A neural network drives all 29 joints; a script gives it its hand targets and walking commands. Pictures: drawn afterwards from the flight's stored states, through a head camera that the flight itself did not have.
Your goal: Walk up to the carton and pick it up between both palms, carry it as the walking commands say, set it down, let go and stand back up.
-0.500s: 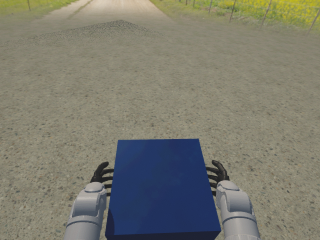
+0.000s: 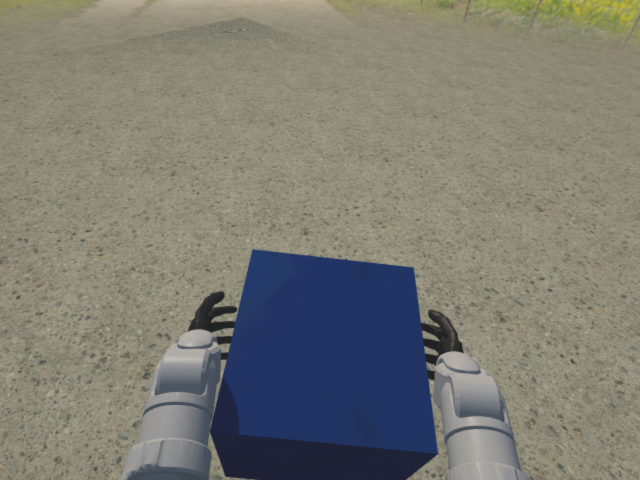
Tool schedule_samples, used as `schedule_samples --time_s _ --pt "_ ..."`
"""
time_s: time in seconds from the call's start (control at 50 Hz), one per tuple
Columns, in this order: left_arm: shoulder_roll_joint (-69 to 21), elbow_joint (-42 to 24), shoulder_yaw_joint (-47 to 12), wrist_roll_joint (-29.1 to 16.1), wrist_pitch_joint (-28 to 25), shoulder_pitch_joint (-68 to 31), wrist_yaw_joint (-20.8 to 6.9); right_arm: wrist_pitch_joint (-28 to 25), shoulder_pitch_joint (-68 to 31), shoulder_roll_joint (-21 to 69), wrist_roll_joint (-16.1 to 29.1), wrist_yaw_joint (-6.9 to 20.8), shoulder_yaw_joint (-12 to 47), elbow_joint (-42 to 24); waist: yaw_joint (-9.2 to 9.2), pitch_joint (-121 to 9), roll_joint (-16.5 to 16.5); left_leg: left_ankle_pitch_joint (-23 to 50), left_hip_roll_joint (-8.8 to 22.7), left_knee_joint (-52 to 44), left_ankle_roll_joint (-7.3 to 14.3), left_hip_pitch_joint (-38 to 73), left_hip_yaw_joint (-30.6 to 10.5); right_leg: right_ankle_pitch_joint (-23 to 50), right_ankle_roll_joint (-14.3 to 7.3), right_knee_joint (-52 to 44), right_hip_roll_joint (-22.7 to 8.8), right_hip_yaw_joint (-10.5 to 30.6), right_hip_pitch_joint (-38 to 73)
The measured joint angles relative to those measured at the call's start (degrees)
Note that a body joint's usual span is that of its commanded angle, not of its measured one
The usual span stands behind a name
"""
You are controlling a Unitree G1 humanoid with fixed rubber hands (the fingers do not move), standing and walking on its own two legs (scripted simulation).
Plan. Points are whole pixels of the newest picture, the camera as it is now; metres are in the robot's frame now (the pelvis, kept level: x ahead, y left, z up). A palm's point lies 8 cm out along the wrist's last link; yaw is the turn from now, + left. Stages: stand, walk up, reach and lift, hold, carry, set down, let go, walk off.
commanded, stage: reach and lift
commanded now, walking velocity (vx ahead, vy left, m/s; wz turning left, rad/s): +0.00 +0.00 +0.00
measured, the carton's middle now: (321, 370) +0.33 +0.00 -0.03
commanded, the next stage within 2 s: hold in 0.40 s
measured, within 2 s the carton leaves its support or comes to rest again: neither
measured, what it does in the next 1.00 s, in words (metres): stands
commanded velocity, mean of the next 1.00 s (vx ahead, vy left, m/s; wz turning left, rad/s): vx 0.00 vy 0.00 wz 0.00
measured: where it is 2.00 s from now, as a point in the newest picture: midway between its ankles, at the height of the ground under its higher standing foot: outside the picture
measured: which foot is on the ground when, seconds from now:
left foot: down 0.00-1.00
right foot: down 0.00-1.00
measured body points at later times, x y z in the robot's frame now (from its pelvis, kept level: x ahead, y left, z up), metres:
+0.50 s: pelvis +0.01 +0.00 +0.00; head -0.03 +0.01 +0.45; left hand +0.30 +0.17 +0.03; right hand +0.31 -0.16 +0.03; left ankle +0.04 +0.13 -0.74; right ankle +0.01 -0.14 -0.74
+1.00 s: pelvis -0.01 +0.00 +0.00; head -0.07 +0.00 +0.45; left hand +0.29 +0.16 +0.04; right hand +0.29 -0.17 +0.03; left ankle +0.04 +0.13 -0.74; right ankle +0.01 -0.14 -0.74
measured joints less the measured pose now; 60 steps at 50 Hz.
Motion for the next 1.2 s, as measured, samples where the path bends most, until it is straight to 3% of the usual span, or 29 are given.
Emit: schedule_samples --time_s 0.16,0.42,0.64,0.78,1.08,1.2 --pt "0.0 -0.3 -0.3 0.5 -0.4 1.2 -0.3 1.3 -0.5 0.0 0.0 -0.1 0.0 0.0 0.01 0.0 0.0 -0.9 0.0 -0.2 0.0 0.0 0.0 -0.8 -0.1 -0.5 0.0 0.0 0.1" --pt "-0.7 -9.4 -3.7 -1.7 0.7 9.2 0.7 2.3 2.8 0.1 0.8 1.3 1.4 -4.6 0.00 0.0 0.0 0.0 0.1 -1.6 -0.1 0.0 0.0 0.9 -0.1 -3.3 0.0 0.0 0.8" --pt "-0.8 -9.3 -3.5 -1.7 1.1 9.0 0.7 2.6 2.9 0.1 0.8 1.3 1.4 -4.6 -0.01 0.0 0.0 1.9 0.0 -1.6 -0.1 0.2 0.0 2.6 -0.1 -2.9 0.0 0.1 0.8" --pt "-0.8 -2.4 0.1 0.1 0.6 3.5 -0.9 2.3 2.4 0.1 -0.8 1.1 1.4 -2.6 -0.02 0.2 0.0 2.0 -0.1 -1.6 -0.1 1.3 0.0 0.2 -0.1 -0.4 0.0 0.1 0.8" --pt "-0.8 1.0 1.2 1.5 -1.4 1.8 -1.7 1.8 1.9 0.1 -0.8 -0.3 1.4 -1.3 0.00 0.4 0.0 0.9 -0.1 -1.6 -0.2 1.8 0.0 -0.2 -0.5 0.5 0.0 0.2 0.8" --pt "-0.9 -2.1 -2.2 0.6 -0.6 4.1 0.9 1.9 2.0 0.1 -0.4 -1.1 1.4 -1.5 0.01 0.4 0.0 -0.3 -0.1 -1.7 -0.4 1.8 0.0 -1.2 -0.5 0.1 0.0 0.2 1.0"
